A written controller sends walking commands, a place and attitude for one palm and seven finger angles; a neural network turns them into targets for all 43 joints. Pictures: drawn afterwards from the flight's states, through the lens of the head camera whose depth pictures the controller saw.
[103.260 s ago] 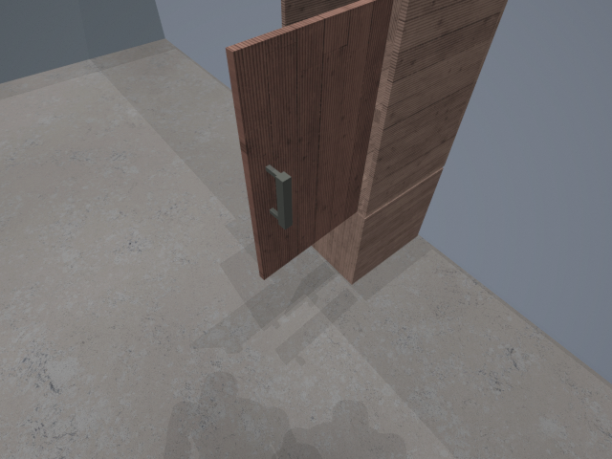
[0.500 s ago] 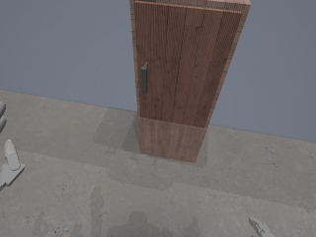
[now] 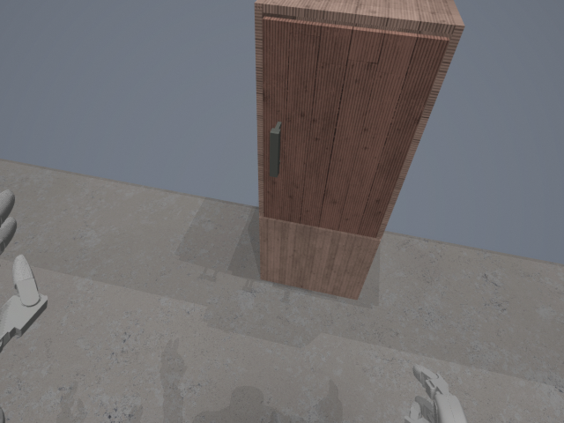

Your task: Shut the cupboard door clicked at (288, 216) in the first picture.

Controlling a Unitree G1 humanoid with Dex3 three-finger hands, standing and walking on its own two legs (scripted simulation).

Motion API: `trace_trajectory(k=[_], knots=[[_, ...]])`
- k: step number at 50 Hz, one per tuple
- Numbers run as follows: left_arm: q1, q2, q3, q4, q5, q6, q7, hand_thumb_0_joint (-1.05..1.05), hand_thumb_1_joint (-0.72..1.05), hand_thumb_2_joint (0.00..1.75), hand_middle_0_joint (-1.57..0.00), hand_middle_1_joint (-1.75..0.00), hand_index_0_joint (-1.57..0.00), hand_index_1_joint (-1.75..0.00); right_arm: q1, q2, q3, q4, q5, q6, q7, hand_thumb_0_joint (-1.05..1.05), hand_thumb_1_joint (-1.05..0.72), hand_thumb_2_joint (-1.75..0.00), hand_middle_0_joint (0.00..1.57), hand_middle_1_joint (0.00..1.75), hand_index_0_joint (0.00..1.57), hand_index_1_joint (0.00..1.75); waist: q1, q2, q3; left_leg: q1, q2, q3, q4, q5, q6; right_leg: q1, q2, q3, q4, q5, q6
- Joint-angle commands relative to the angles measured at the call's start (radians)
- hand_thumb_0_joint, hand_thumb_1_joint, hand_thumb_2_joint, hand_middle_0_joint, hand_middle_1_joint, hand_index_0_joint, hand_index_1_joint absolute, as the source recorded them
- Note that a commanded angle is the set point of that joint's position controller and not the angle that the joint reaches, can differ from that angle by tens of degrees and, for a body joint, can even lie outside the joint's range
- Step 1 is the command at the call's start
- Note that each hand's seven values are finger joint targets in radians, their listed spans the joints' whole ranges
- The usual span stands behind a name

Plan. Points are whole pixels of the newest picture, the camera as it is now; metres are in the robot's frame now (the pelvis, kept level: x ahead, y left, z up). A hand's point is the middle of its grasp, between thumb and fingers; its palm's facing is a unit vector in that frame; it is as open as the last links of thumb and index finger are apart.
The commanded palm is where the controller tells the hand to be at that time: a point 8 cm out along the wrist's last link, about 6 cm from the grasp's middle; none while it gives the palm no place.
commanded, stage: stop stepping back and stand still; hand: left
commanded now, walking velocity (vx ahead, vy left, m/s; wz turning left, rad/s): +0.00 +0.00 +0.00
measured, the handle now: (276, 149) +0.76 +0.07 -0.05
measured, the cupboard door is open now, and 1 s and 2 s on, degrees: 0 0 0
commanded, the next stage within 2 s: let the arm hang, fingers relaxed in 0.06 s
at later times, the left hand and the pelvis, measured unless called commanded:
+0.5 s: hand out of the picture +0.01 +0.17 -0.18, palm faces +0.02 -0.99 -0.16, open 7.0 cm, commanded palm none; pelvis -0.02 +0.00 +0.00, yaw +1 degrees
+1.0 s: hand out of the picture -0.05 +0.15 -0.18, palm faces +0.06 -0.99 -0.15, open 7.4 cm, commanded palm none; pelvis -0.01 +0.00 +0.00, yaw +0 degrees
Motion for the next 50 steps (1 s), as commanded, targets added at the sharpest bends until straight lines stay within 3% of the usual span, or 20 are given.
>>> trace_trajectory(k=[1,2,3,7,8,9,10,11,12,15,16,18,21,25,32,36,42,50], knots=[[-0.057,0.175,0.106,-0.205,0.002,-0.059,0.019,0.0,0.9,0.9,-0.2,-0.3,-0.2,-0.3,-0.087,-0.135,-0.054,-0.155,0.001,-0.053,-0.008,0.0,-0.9,-0.9,0.2,0.3,0.2,0.3,-0.019,0.092,-0.043,0.032,0.081,-0.123,-0.128,-0.005,-0.014,-0.014,-0.063,0.102,-0.082,0.07,0.008],[-0.049,0.199,0.127,-0.205,0.002,-0.06,0.021,0.0,0.9,0.9,-0.2,-0.3,-0.2,-0.3,-0.089,-0.138,-0.056,-0.154,-0.002,-0.056,-0.01,0.0,-0.9,-0.9,0.2,0.3,0.2,0.3,-0.017,0.102,-0.04,0.025,0.081,-0.13,-0.141,-0.025,-0.016,-0.015,-0.062,0.099,-0.087,0.052,0.009],[-0.039,0.179,0.112,-0.202,0.002,-0.061,0.02,0.0,0.9,0.9,-0.2,-0.3,-0.2,-0.3,-0.084,-0.134,-0.054,-0.155,0.0,-0.056,-0.009,0.0,-0.9,-0.9,0.2,0.3,0.2,0.3,-0.018,0.086,-0.046,0.019,0.084,-0.138,-0.149,-0.023,-0.015,0.0,-0.058,0.091,-0.077,0.054,0.01],[-0.018,0.207,0.139,-0.204,0.0,-0.061,0.023,0.0,0.9,0.9,-0.2,-0.3,-0.2,-0.3,-0.089,-0.14,-0.059,-0.157,-0.001,-0.058,-0.012,0.0,-0.9,-0.9,0.2,0.3,0.2,0.3,-0.015,0.092,-0.06,0.021,0.079,-0.129,-0.14,0.004,-0.015,0.012,-0.059,0.092,-0.082,0.081,0.012],[-0.071,0.02,-0.3,0.541,0.069,0.073,-0.125,0.0,0.9,0.9,-0.2,-0.3,-0.2,-0.3,-0.169,-0.314,-0.084,0.038,0.014,-0.117,0.085,0.0,-0.9,-0.9,0.2,0.3,0.2,0.3,-0.034,0.085,0.042,-0.037,0.1,-0.126,0.038,0.273,-0.002,-0.099,-0.131,0.028,0.065,0.242,-0.013],[-0.092,0.019,-0.275,0.576,0.068,0.153,-0.149,0.0,0.9,0.9,-0.2,-0.3,-0.2,-0.3,-0.082,-0.291,-0.1,0.064,0.002,-0.055,0.09,0.0,-0.9,-0.9,0.2,0.3,0.2,0.3,-0.029,0.09,-0.039,0.048,0.106,-0.096,0.037,0.286,-0.014,-0.119,-0.135,0.09,0.038,0.184,-0.025],[-0.123,0.004,-0.286,0.607,0.07,0.164,-0.156,0.0,0.9,0.9,-0.2,-0.3,-0.2,-0.3,-0.048,-0.277,-0.093,0.072,-0.01,-0.035,0.088,0.0,-0.9,-0.9,0.2,0.3,0.2,0.3,-0.028,0.067,-0.064,0.036,0.121,-0.119,0.027,0.261,0.005,-0.123,-0.114,0.066,0.072,0.091,-0.028],[-0.152,0.013,-0.292,0.654,0.074,0.164,-0.161,0.0,0.9,0.9,-0.2,-0.3,-0.2,-0.3,-0.054,-0.281,-0.082,0.073,-0.012,-0.016,0.086,0.0,-0.9,-0.9,0.2,0.3,0.2,0.3,-0.021,0.024,-0.05,0.0,0.13,-0.151,0.005,0.246,0.025,-0.109,-0.094,0.061,0.095,0.044,-0.027],[-0.168,0.023,-0.301,0.716,0.081,0.161,-0.163,0.0,0.9,0.9,-0.2,-0.3,-0.2,-0.3,-0.056,-0.281,-0.077,0.078,-0.018,-0.004,0.082,0.0,-0.9,-0.9,0.2,0.3,0.2,0.3,-0.017,-0.066,-0.047,-0.013,0.137,-0.176,-0.011,0.249,0.034,-0.081,-0.084,0.065,0.097,0.037,-0.027],[-0.215,0.018,-0.324,0.915,0.078,0.165,-0.161,0.0,0.9,0.9,-0.2,-0.3,-0.2,-0.3,-0.06,-0.253,-0.055,0.127,-0.025,0.028,0.083,0.0,-0.9,-0.9,0.2,0.3,0.2,0.3,-0.013,-0.168,-0.037,-0.023,0.105,-0.181,-0.022,0.167,0.029,-0.053,-0.12,0.109,0.045,0.032,-0.036],[-0.228,0.007,-0.335,0.984,0.077,0.17,-0.159,0.0,0.9,0.9,-0.2,-0.3,-0.2,-0.3,-0.057,-0.23,-0.047,0.151,-0.027,0.041,0.083,0.0,-0.9,-0.9,0.2,0.3,0.2,0.3,-0.016,-0.164,-0.024,0.002,0.086,-0.163,-0.015,0.134,0.019,-0.081,-0.14,0.126,0.017,0.019,-0.042],[-0.258,0.0,-0.35,1.1,0.074,0.176,-0.153,0.0,0.9,0.9,-0.2,-0.3,-0.2,-0.3,-0.048,-0.195,-0.036,0.193,-0.032,0.062,0.083,0.0,-0.9,-0.9,0.2,0.3,0.2,0.3,-0.025,-0.086,-0.006,0.04,0.06,-0.137,-0.015,0.108,0.005,-0.109,-0.162,0.146,-0.023,-0.004,-0.055],[-0.258,-0.021,-0.358,1.25,0.07,0.173,-0.148,0.0,0.9,0.9,-0.2,-0.3,-0.2,-0.3,-0.03,-0.162,-0.03,0.267,-0.034,0.073,0.075,0.0,-0.9,-0.9,0.2,0.3,0.2,0.3,-0.027,0.051,0.011,0.059,0.064,-0.142,-0.068,0.068,0.003,-0.093,-0.139,0.145,-0.043,-0.027,-0.047],[-0.197,-0.065,-0.351,1.401,0.067,0.171,-0.145,0.0,0.9,0.9,-0.2,-0.3,-0.2,-0.3,0.006,-0.125,-0.033,0.346,-0.03,0.077,0.06,0.0,-0.9,-0.9,0.2,0.3,0.2,0.3,-0.013,0.17,0.031,0.026,0.069,-0.15,-0.121,-0.024,0.006,-0.03,-0.128,0.131,-0.077,-0.021,-0.045],[-0.136,-0.12,-0.366,1.537,0.063,0.162,-0.139,0.0,0.9,0.9,-0.2,-0.3,-0.2,-0.3,0.103,-0.09,-0.039,0.438,-0.02,0.078,0.044,0.0,-0.9,-0.9,0.2,0.3,0.2,0.3,-0.021,0.043,0.058,0.092,0.081,-0.142,-0.121,0.021,0.012,-0.052,-0.124,0.114,-0.118,0.0,-0.043],[-0.109,-0.152,-0.371,1.574,0.063,0.164,-0.134,0.0,0.9,0.9,-0.2,-0.3,-0.2,-0.3,0.139,-0.062,-0.037,0.469,-0.022,0.081,0.041,0.0,-0.9,-0.9,0.2,0.3,0.2,0.3,-0.026,-0.011,0.101,0.083,0.08,-0.135,-0.137,-0.024,0.012,-0.079,-0.122,0.111,-0.125,-0.039,-0.039],[-0.077,-0.168,-0.369,1.586,0.066,0.163,-0.127,0.0,0.9,0.9,-0.2,-0.3,-0.2,-0.3,0.161,-0.036,-0.038,0.487,-0.021,0.082,0.042,0.0,-0.9,-0.9,0.2,0.3,0.2,0.3,-0.02,-0.036,0.131,0.071,0.073,-0.122,-0.141,-0.03,0.015,-0.098,-0.121,0.11,-0.124,-0.057,-0.037],[-0.083,-0.189,-0.363,1.577,0.069,0.163,-0.124,0.0,0.9,0.9,-0.2,-0.3,-0.2,-0.3,0.17,-0.013,-0.039,0.496,-0.026,0.076,0.041,0.0,-0.9,-0.9,0.2,0.3,0.2,0.3,-0.019,0.0,0.159,0.037,0.071,-0.128,-0.166,-0.063,0.014,-0.103,-0.112,0.11,-0.102,-0.041,-0.032]])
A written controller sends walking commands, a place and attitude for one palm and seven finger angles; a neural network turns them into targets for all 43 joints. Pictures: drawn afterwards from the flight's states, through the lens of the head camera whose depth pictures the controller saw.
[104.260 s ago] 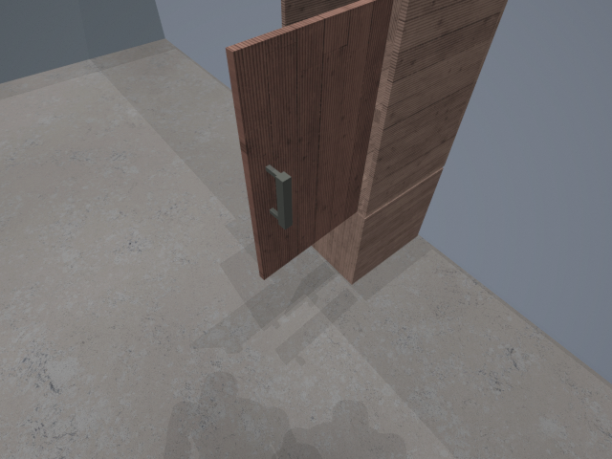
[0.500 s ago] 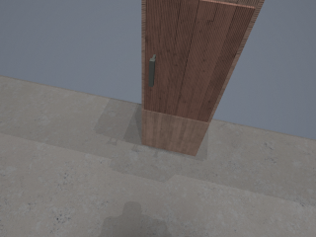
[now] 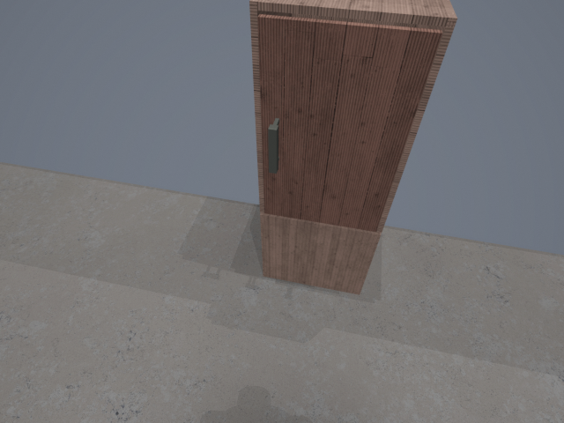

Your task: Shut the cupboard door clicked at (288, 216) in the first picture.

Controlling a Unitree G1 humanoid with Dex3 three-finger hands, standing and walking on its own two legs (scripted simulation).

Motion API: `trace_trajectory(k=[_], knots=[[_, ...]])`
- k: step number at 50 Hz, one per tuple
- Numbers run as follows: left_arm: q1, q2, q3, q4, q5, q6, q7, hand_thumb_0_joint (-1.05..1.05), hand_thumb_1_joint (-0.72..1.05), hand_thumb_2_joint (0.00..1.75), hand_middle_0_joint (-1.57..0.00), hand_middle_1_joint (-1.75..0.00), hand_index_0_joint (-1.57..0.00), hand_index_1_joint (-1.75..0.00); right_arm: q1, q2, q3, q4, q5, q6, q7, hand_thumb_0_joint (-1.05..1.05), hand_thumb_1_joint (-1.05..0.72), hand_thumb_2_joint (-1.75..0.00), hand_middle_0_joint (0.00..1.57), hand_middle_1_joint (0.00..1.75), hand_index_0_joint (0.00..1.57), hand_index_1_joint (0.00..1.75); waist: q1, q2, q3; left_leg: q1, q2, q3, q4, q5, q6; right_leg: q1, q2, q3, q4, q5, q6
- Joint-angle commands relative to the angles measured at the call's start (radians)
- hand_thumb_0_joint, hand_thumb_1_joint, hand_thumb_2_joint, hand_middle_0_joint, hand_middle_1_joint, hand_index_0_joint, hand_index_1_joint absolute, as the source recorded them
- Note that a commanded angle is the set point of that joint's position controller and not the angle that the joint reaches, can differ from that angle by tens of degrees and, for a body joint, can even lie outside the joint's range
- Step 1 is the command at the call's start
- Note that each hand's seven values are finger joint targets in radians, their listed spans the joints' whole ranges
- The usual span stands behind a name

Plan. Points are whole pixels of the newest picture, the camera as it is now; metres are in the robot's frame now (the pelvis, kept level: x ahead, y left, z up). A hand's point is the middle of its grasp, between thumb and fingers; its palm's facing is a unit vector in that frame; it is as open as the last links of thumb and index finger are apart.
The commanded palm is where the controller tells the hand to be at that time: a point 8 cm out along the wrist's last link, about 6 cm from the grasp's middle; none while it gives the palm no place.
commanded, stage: let the arm hang, fingers relaxed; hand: left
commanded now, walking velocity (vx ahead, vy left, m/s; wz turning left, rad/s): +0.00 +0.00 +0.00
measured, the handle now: (275, 145) +0.77 +0.06 -0.05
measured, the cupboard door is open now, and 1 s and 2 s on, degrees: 0 0 0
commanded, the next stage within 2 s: look to check the result in 0.26 s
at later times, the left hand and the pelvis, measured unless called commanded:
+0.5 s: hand out of the picture -0.03 +0.16 -0.18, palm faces +0.04 -0.98 -0.17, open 7.4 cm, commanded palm none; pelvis +0.01 +0.00 +0.00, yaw +0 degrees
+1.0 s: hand out of the picture +0.00 +0.14 -0.18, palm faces +0.05 -0.99 -0.15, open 7.4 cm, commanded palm none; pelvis +0.02 -0.01 +0.00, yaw +0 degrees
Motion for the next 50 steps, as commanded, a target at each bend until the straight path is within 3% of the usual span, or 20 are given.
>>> trace_trajectory(k=[1,9,15,50], knots=[[0.098,0.089,0.02,-0.011,0.002,-0.002,0.009,0.0,0.9,0.9,-0.2,-0.3,-0.2,-0.3,0.076,-0.095,-0.018,-0.026,-0.001,-0.016,-0.007,0.0,-0.9,-0.9,0.2,0.3,0.2,0.3,-0.002,0.001,0.114,-0.004,0.092,-0.132,-0.116,-0.101,0.007,-0.116,-0.091,0.11,-0.122,-0.041,-0.032],[0.078,0.094,0.026,-0.022,0.001,-0.002,0.006,0.0,0.9,0.9,-0.2,-0.3,-0.2,-0.3,0.076,-0.098,-0.018,-0.034,-0.002,-0.019,-0.008,0.0,-0.9,-0.9,0.2,0.3,0.2,0.3,-0.003,0.024,0.106,-0.008,0.092,-0.137,-0.12,-0.105,0.005,-0.1,-0.09,0.108,-0.12,-0.031,-0.033],[0.073,0.096,0.025,-0.02,0.0,-0.007,0.006,0.0,0.9,0.9,-0.2,-0.3,-0.2,-0.3,0.074,-0.102,-0.018,-0.036,0.0,-0.022,-0.009,0.0,-0.9,-0.9,0.2,0.3,0.2,0.3,-0.006,0.01,0.073,0.034,0.097,-0.125,-0.1,-0.026,0.004,-0.081,-0.096,0.109,-0.126,0.014,-0.031],[0.071,0.098,0.017,-0.005,-0.003,-0.012,0.009,0.0,0.9,0.9,-0.2,-0.3,-0.2,-0.3,0.041,-0.111,-0.011,-0.015,0.003,-0.024,-0.012,0.0,-0.9,-0.9,0.2,0.3,0.2,0.3,-0.005,-0.009,0.081,0.082,0.101,-0.112,-0.087,0.083,0.0,-0.043,-0.104,0.108,-0.152,0.09,-0.026]])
